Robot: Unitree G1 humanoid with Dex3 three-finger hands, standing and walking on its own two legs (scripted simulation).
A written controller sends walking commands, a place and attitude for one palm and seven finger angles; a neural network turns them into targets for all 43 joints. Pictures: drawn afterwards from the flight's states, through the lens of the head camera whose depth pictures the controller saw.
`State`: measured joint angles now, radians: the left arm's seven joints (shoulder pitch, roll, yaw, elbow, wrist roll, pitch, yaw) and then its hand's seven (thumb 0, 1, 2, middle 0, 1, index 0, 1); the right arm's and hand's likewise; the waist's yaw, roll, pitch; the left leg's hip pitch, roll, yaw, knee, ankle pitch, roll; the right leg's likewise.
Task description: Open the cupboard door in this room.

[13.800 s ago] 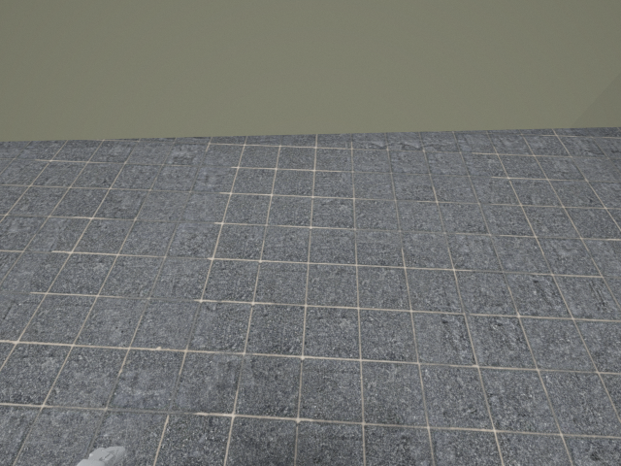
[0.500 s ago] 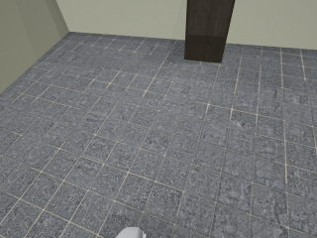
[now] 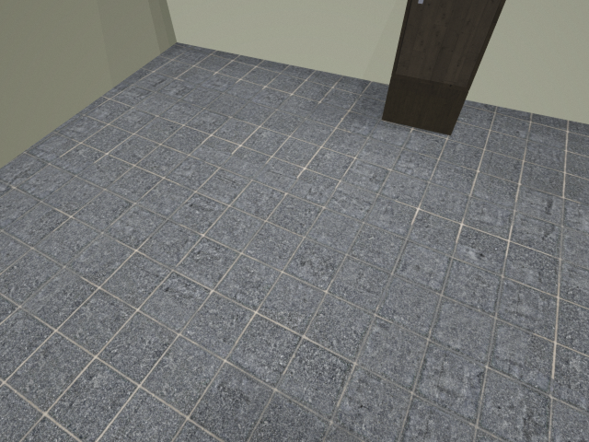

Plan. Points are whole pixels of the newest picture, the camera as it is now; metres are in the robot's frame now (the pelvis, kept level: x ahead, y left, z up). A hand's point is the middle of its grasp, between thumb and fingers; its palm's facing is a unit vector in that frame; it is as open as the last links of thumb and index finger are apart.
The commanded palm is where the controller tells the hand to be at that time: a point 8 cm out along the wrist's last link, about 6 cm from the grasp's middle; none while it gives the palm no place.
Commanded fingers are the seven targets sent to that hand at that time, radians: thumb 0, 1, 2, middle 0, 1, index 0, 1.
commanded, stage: turn or walk to find it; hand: left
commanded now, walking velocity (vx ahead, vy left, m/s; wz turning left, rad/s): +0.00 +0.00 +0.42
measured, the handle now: out of the picture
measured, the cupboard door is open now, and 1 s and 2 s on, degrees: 0 0 0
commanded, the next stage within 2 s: stand and wait in 0.02 s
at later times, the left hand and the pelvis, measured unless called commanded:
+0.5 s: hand out of the picture -0.01 +0.23 -0.17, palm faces +0.13 -0.97 -0.20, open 7.4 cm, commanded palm none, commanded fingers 0.00 0.90 0.90 -0.20 -0.30 -0.20 -0.30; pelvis -0.01 +0.03 +0.01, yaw +6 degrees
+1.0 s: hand out of the picture -0.05 +0.20 -0.17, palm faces +0.24 -0.95 -0.20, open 7.3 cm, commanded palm none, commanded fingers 0.00 0.90 0.90 -0.20 -0.30 -0.20 -0.30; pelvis -0.03 +0.02 +0.00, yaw +11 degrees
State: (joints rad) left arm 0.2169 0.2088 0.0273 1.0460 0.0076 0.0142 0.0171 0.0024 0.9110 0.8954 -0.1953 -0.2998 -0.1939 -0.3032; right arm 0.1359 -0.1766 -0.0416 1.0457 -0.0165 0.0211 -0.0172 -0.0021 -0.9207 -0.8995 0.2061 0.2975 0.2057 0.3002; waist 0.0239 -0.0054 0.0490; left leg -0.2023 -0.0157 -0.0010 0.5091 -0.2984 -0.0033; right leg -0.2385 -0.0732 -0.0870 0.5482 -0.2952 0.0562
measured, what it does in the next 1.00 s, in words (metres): steps on the spot: left foot, then right foot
